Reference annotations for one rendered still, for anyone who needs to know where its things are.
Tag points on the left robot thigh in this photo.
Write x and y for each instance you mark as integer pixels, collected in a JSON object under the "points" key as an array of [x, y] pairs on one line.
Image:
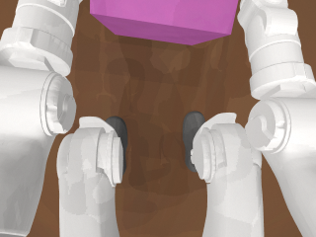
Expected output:
{"points": [[87, 190]]}

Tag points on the left robot forearm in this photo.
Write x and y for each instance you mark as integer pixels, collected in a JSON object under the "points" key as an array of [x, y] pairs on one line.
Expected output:
{"points": [[41, 36]]}

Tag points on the robot right upper arm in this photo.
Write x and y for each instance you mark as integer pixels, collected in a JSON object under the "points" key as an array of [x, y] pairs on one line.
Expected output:
{"points": [[284, 130]]}

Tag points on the right robot foot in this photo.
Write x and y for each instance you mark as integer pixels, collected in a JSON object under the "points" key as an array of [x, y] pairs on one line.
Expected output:
{"points": [[191, 124]]}

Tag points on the robot left upper arm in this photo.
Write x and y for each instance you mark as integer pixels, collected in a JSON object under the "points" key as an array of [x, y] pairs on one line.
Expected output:
{"points": [[35, 105]]}

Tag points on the carton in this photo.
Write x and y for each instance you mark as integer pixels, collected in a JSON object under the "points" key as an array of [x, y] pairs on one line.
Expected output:
{"points": [[178, 21]]}

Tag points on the right robot forearm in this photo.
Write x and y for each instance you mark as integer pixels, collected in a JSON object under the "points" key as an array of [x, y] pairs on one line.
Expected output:
{"points": [[274, 51]]}

